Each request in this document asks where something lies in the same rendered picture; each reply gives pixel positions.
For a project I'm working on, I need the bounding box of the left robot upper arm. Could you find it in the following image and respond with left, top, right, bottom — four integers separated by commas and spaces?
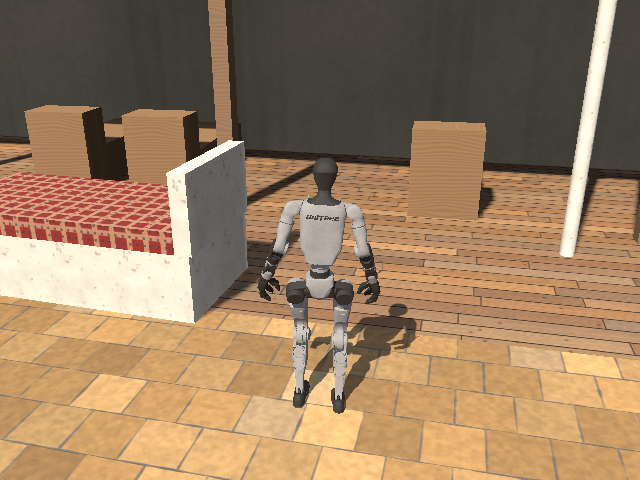
272, 200, 303, 254

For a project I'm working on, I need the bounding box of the right robot upper arm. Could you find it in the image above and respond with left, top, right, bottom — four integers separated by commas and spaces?
344, 202, 370, 258

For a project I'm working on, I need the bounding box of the left robot forearm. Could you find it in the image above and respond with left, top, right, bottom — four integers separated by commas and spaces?
261, 238, 283, 280

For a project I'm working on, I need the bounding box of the right robot hand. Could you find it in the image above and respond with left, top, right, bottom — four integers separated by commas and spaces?
357, 280, 381, 304

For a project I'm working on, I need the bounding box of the right robot foot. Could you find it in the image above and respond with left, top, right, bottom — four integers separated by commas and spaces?
331, 388, 345, 414

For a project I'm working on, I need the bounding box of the robot right thigh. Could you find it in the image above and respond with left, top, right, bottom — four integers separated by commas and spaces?
331, 279, 354, 350

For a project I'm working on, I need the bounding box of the left robot hand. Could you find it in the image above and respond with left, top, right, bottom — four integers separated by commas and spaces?
257, 275, 280, 301

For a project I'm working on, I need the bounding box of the right robot forearm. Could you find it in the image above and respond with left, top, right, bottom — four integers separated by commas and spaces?
359, 243, 378, 284

